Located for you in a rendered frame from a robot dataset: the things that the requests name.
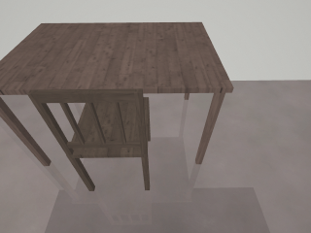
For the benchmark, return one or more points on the chair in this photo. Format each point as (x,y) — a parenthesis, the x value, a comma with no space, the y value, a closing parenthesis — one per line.
(115,123)

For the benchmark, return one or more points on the table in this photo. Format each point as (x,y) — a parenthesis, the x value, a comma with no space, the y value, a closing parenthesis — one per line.
(158,57)

